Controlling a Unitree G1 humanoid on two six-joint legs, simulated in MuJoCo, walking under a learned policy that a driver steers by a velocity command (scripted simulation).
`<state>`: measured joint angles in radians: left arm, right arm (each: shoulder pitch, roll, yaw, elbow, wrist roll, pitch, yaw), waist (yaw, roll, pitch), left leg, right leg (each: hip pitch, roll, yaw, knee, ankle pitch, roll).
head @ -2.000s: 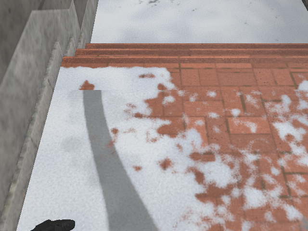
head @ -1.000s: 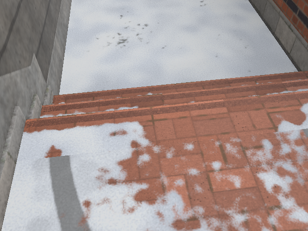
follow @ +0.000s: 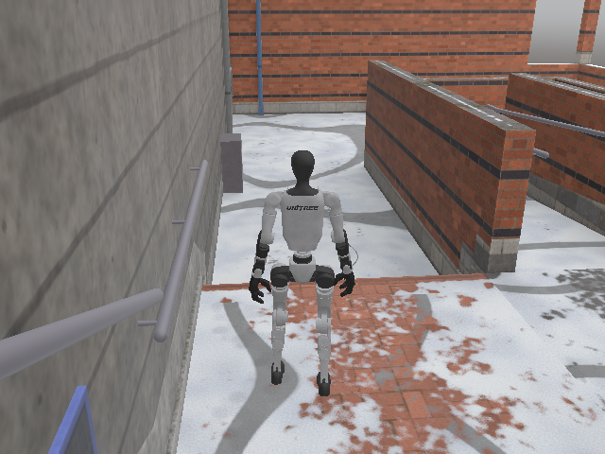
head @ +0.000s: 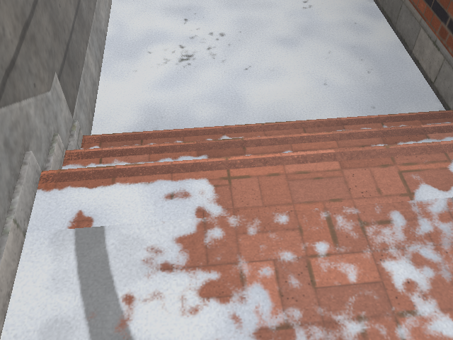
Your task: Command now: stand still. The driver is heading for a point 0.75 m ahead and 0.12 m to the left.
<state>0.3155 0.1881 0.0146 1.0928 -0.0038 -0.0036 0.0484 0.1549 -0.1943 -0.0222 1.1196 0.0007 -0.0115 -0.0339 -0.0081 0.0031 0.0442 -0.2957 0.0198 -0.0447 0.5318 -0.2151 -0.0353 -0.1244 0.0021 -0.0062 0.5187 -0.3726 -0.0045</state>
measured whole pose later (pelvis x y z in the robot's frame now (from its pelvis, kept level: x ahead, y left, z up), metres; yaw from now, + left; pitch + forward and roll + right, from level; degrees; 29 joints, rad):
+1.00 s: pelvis +0.07 +0.04 +0.00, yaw +0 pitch +0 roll +0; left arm 0.39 0.22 0.04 1.05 -0.05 -0.08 0.02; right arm 0.32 -0.20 -0.05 1.09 0.01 -0.12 0.01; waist -0.02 -0.03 0.00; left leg -0.23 -0.02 0.06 0.58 -0.34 0.05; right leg -0.31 -0.01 0.04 1.09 -0.44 -0.06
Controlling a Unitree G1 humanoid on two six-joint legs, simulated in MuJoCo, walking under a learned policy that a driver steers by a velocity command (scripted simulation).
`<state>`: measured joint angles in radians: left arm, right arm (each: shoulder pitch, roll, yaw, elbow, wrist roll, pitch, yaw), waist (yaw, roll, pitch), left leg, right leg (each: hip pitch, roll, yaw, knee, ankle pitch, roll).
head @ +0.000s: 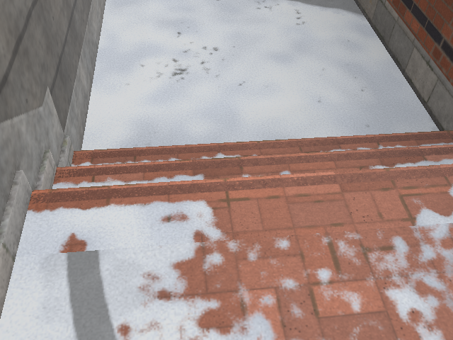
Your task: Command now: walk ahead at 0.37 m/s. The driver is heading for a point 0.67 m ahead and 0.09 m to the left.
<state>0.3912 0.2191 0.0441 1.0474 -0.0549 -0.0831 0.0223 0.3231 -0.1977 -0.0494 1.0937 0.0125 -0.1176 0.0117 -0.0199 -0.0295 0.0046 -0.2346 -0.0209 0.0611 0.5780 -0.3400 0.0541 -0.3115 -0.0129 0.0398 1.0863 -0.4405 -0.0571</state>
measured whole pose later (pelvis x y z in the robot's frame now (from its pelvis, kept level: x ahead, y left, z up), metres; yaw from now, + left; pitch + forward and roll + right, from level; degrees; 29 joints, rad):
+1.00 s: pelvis +0.53 -0.02 -0.01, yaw +16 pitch +2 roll -1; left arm 0.50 0.13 0.01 1.07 0.08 -0.12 -0.03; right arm 0.10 -0.19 -0.03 0.89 -0.05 -0.06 0.08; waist 0.04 0.02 -0.02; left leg -0.58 0.02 0.02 0.61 0.00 0.11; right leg 0.23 -0.04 -0.34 0.23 -0.44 0.04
